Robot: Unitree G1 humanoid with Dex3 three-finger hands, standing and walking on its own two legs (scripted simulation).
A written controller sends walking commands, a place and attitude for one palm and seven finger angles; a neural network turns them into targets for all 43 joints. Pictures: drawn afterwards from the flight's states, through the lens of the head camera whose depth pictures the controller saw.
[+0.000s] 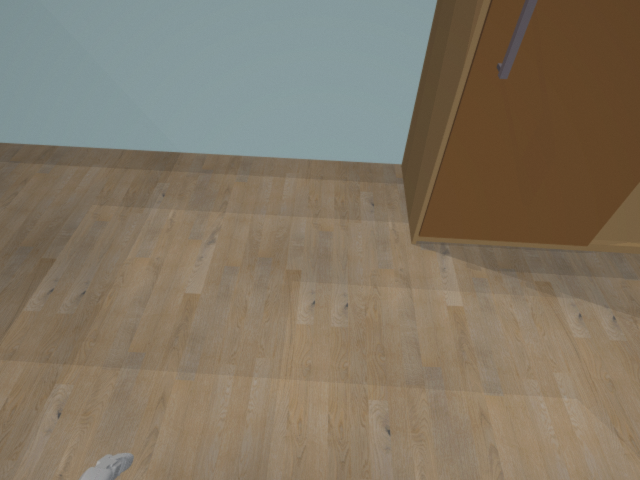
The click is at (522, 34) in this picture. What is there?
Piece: wardrobe's sliding door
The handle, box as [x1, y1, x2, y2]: [497, 0, 537, 78]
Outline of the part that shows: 537,0 525,0 504,59 501,63 497,64 499,78 506,78 508,75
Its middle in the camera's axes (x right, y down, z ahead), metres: +0.50 -0.53 +0.99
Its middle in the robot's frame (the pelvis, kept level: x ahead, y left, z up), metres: +1.13 -0.45 +0.11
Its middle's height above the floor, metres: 0.88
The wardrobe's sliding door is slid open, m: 0.00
